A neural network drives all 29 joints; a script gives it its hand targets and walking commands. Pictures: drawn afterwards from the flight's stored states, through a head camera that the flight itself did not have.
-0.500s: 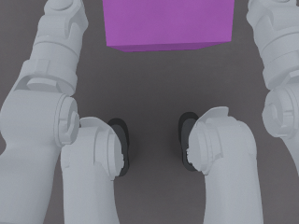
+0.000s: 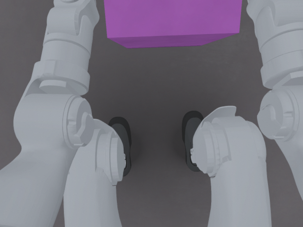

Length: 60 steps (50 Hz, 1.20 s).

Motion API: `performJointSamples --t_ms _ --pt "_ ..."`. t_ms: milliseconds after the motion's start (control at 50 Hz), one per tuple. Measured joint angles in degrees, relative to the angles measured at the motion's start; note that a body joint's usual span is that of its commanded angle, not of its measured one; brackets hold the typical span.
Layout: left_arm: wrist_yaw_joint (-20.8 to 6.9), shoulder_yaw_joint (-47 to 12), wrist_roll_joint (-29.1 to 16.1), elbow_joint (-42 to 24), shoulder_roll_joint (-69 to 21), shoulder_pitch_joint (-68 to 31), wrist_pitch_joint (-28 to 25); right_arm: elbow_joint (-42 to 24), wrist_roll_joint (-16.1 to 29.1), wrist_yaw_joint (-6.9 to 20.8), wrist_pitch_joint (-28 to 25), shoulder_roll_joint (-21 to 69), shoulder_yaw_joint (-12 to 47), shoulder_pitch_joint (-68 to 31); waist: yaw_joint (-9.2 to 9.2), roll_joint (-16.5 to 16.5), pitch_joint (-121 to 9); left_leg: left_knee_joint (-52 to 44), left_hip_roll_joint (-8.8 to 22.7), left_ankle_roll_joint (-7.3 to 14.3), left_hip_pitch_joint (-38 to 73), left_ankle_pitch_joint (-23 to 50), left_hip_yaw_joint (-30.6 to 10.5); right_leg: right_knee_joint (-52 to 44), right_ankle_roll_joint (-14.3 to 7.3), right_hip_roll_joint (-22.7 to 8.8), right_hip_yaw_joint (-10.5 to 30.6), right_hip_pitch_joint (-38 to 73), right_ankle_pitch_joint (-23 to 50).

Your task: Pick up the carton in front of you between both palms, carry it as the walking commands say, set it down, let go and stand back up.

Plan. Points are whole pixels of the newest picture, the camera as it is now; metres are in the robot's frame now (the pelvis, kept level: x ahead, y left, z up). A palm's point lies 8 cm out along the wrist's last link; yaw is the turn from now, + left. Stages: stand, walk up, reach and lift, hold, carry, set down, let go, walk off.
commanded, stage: reach and lift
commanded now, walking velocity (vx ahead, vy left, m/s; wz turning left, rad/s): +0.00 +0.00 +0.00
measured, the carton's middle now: out of the picture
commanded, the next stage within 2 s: none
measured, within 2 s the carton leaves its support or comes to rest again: leaves its support in 0.08 s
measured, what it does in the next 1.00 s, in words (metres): rises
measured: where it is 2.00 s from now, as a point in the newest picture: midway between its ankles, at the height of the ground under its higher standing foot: (156, 153)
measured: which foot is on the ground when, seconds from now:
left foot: down 0.00-1.00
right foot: down 0.00-1.00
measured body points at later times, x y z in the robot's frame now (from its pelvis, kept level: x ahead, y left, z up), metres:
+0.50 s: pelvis -0.01 +0.01 +0.10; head +0.27 -0.02 +0.45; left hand +0.53 +0.10 +0.03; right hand +0.50 -0.20 +0.03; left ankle +0.12 +0.13 -0.33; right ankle +0.11 -0.12 -0.33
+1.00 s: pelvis +0.03 +0.01 +0.21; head +0.23 -0.01 +0.62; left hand +0.50 +0.11 +0.17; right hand +0.47 -0.19 +0.17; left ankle +0.11 +0.13 -0.33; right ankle +0.11 -0.12 -0.33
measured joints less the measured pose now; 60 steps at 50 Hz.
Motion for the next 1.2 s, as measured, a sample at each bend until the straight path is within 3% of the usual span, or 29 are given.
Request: performJointSamples --t_ms 60,120,140,240,440,540,820,1200 --pt "1.82 -1.26 -1.27 -2.38 0.01 1.96 1.68 -4.17 1.04 -1.58 2.38 1.31 0.75 2.74 -0.2 0.11 -1.58 0.25 -0.03 -0.06 -0.53 -0.29 -0.08 0.21 0.02 0.03 -0.05 -0.53 -0.25" --pt "3.39 -2.0 -2.06 -5.95 -0.79 4.48 3.99 -8.56 1.49 -6.7 4.79 3.12 1.8 5.72 0.05 0.21 -4.32 -0.35 -0.21 -0.35 -0.33 -0.66 -0.09 -0.44 0.28 0.67 0.39 -0.71 -0.17" --pt "3.41 -1.74 -1.83 -7.77 -1.19 5.73 4.62 -10.22 1.33 -6.69 5.47 3.52 1.34 6.75 0.21 0.19 -5.08 -0.78 -0.49 -0.72 0.27 -0.84 -0.21 -0.9 0.47 1.02 0.66 -0.31 -0.1" --pt "2.67 2.75 1.51 -14.02 -5.43 13.85 6.79 -15.14 -3.44 -4.66 7.96 7.59 -3.71 13.4 0.56 0.58 -15.16 -4.63 -2.1 -2.03 1.41 -0.97 -1.08 -5.09 1.6 2.38 1.69 0.26 0.85" --pt "-1.27 16.08 16.37 -11.66 -13.29 18.44 9.53 -13.72 -17.28 0.69 11.42 13.44 -15.32 19.23 0.99 0.4 -28.87 -17.2 -0.79 0.03 7.09 2.76 -0.54 -18.38 2.2 3.09 2.48 6.09 5.04" --pt "-2.28 17.46 18.06 -14.2 -14.21 19.64 10.64 -15.26 -20.34 1.76 12.0 15.01 -17.18 19.69 1.36 0.25 -30.2 -22.08 -1.22 0.03 9.55 4.69 -0.53 -23.17 2.24 2.9 2.81 8.61 6.84" --pt "-2.58 13.28 15.82 -23.76 -17.2 30.68 13.43 -24.95 -18.58 2.04 14.77 18.79 -14.77 30.38 1.37 0.29 -34.46 -32.09 -1.15 0.4 20.45 4.75 -1.25 -33.21 1.87 2.16 2.35 19.78 6.54" --pt "-3.59 10.98 15.91 -24.69 -20.77 48.21 11.13 -26.13 -19.48 1.96 12.48 23.77 -12.43 47.5 2.21 -0.37 -37.85 -52.38 0.01 1.28 49.52 6.08 -1.49 -53.31 1.1 1.89 2.56 48.65 7.87"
